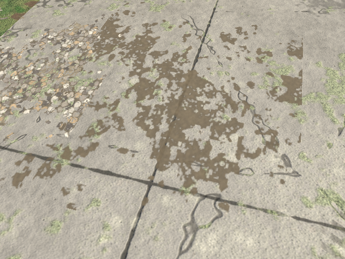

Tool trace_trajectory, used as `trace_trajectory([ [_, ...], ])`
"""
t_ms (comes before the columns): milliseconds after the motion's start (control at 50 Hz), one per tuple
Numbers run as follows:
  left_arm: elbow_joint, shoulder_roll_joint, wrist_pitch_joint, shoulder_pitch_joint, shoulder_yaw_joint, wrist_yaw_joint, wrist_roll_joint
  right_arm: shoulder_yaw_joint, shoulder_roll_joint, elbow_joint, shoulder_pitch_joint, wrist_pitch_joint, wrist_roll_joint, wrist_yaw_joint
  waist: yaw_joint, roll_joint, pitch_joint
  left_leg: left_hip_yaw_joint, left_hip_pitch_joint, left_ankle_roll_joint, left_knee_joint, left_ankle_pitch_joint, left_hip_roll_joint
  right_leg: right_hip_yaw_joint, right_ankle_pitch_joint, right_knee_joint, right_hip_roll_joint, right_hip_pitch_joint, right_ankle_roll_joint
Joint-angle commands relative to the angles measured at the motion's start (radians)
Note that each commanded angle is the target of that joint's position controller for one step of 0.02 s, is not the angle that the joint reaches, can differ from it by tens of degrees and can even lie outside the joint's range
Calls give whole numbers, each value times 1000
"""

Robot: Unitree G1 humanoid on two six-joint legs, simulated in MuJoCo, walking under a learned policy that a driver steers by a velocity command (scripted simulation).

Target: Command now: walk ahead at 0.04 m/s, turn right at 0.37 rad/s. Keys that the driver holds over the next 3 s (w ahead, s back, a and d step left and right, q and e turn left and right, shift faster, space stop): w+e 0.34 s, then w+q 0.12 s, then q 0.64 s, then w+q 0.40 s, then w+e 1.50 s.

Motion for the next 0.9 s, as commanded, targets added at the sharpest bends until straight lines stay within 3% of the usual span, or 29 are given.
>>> trace_trajectory([
  [20, -100, 62, 4, -50, 20, -10, -7, -62, -194, -59, -20, -20, 12, -7, -37, 145, -38, -256, 76, 230, -198, 408, 349, 2, -96, 137, -51, -143, -3],
  [60, -108, 64, 8, -53, 18, -25, -13, -70, -213, -50, -34, -23, 27, 2, -40, 142, -42, -219, 37, 200, -242, 115, 323, -30, -20, 56, -54, -70, -25],
  [100, -86, 64, 3, 14, 23, -36, -18, -67, -209, -45, -75, -26, 40, 15, 7, 145, -34, -144, -51, 157, -222, -84, 268, -95, 75, -110, -8, 89, -59],
  [120, -49, 66, -2, 99, 30, -37, -17, -62, -189, -40, -85, -27, 41, 19, 44, 126, -44, -89, -116, 131, -152, -149, 235, -140, 136, -199, 38, 215, -73],
  [140, -9, 94, -10, 190, 46, -32, -16, -49, -139, -31, -61, -30, 30, 24, 64, 34, -50, -11, -203, 90, 21, -189, 180, -109, 114, -268, 62, 344, -98],
  [160, -9, 209, -24, 281, 75, -15, -17, -28, -69, -60, -82, -39, 2, 30, 80, -258, -50, 101, -431, -10, 461, -278, 73, 294, 69, -425, -169, 464, -196],
  [180, -66, 272, -62, 253, 70, -31, 11, -26, -80, -129, -149, -65, 23, 29, 74, -302, -54, -76, -667, -20, 632, -324, -54, 805, -146, -626, -344, 454, -390],
  [200, -81, 203, -87, 207, 52, -36, 20, -41, -148, -122, -174, -89, 58, 35, 66, -160, 3, -146, -715, 3, 692, -256, 9, 786, -192, -656, -368, 438, -397],
  [220, -84, 156, -99, 170, 36, -31, 12, -49, -176, -105, -154, -105, 59, 41, 36, -106, 44, -149, -714, 25, 660, -141, 43, 682, -164, -637, -331, 410, -351],
  [240, -93, 141, -101, 143, 30, -24, 3, -52, -174, -76, -133, -114, 34, 38, 19, -44, 51, -145, -684, 27, 616, -46, 69, 578, -84, -614, -281, 393, -305],
  [260, -97, 140, -97, 124, 26, -15, 1, -55, -173, -65, -126, -120, 14, 37, 8, -43, 50, -140, -643, 19, 545, 37, 78, 491, 28, -612, -237, 376, -273],
  [280, -101, 132, -95, 133, 21, -7, 6, -57, -168, -57, -124, -121, 10, 41, 6, -61, 36, -132, -596, 9, 506, 103, 74, 430, 110, -622, -201, 368, -253],
  [360, -82, 118, -95, 204, 18, 15, 3, -46, -122, -41, -141, -118, 12, 51, 13, -51, 3, -95, -580, -34, 337, 276, 36, 282, 410, -625, -152, 417, -227],
  [420, -59, 103, -91, 227, 12, 23, 9, -31, -93, -42, -203, -118, 23, 66, 44, -83, 18, -58, -524, -48, 181, 403, 32, 177, 492, -637, -119, 386, -182],
  [460, -44, 104, -92, 246, 11, 25, 11, -21, -83, -53, -258, -119, 35, 79, 69, -94, 46, -35, -489, -42, 104, 456, 34, 145, 475, -661, -120, 360, -170],
  [540, -11, 113, -82, 257, 10, 30, 18, -9, -71, -69, -319, -136, 33, 108, 83, -74, 81, 11, -402, 4, -25, 480, -1, 72, 727, -606, -133, 368, -148],
  [600, -13, 132, -74, 227, 15, 41, 20, -26, -121, -40, -213, -142, 25, 118, 21, -108, -16, 33, -289, 64, -39, 388, -67, 50, 1127, -443, -146, 466, -122],
  [620, -22, 139, -67, 205, 17, 48, 24, -40, -154, -9, -112, -142, 23, 115, -27, -120, -78, 45, -206, 83, -42, 357, -101, 39, 1269, -321, -135, 496, -107],
  [640, -38, 153, -62, 157, 19, 50, 25, -53, -183, 22, 22, -143, 22, 106, -107, -103, -141, 32, -44, 111, -112, 449, -99, 9, 1285, -128, -106, 446, -80],
  [660, -75, 131, -70, 134, 7, 47, 45, -59, -227, 37, 163, -139, 10, 90, -159, -13, -272, -161, 279, 181, -72, 678, 56, 4, 947, 161, -61, 221, -47],
  [680, -82, -3, -76, 309, -26, 34, 65, -58, -288, 31, 146, -132, -3, 90, -24, 287, -414, -588, 648, 407, 35, 1042, 374, 34, -209, 582, 122, -182, 53],
  [700, -65, 115, -87, 302, -10, 17, 29, -53, -218, 17, 153, -119, 9, 83, -89, 157, -530, -715, 645, 439, -82, 791, 376, 166, -177, 692, 112, -235, 49],
  [720, -105, 157, -89, 167, 4, 11, -4, -50, -201, -10, 64, -104, 24, 71, -97, 112, -355, -590, 481, 383, -142, 591, 313, 154, -100, 668, 60, -293, 38],
  [740, -128, 154, -89, 97, 3, 15, 2, -41, -176, -21, -7, -86, 34, 58, -72, 14, -225, -508, 293, 335, -201, 462, 261, 119, -29, 602, 27, -295, 30],
  [760, -139, 147, -78, 65, 3, 22, 16, -35, -170, -33, -39, -75, 31, 50, -48, -21, -142, -476, 128, 320, -244, 416, 238, 103, 2, 555, 10, -264, 33],
  [780, -152, 135, -65, 77, 4, 25, 22, -38, -184, -36, -49, -70, 17, 46, -13, 1, -100, -444, -5, 312, -278, 375, 201, 108, 22, 486, -6, -195, 31],
  [820, -145, 78, -51, 125, -9, 33, 27, -43, -184, -35, -75, -65, 10, 47, 26, 69, -74, -355, -150, 293, -289, 430, 139, 75, 19, 308, -8, -106, 42],
  [860, -147, 55, -49, 119, -17, 45, 38, -53, -206, -30, -60, -60, 10, 43, 17, 92, -120, -324, -170, 292, -253, 585, 125, 52, 43, 195, 11, -66, 63],
  [900, -152, 61, -44, 101, -16, 48, 35, -63, -225, -30, -60, -42, 22, 33, 7, 97, -174, -327, -168, 264, -229, 494, 112, 60, 134, 116, 18, -29, 71],
])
